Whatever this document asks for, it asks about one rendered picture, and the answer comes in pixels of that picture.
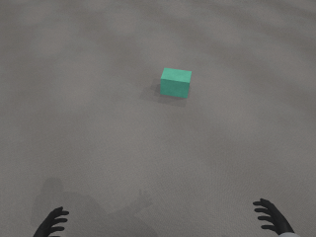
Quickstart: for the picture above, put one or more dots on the right robot hand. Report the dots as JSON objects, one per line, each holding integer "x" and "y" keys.
{"x": 280, "y": 224}

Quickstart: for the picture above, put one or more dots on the left robot hand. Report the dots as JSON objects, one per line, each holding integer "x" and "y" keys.
{"x": 46, "y": 227}

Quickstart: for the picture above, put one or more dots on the carton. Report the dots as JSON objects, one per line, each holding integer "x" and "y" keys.
{"x": 175, "y": 82}

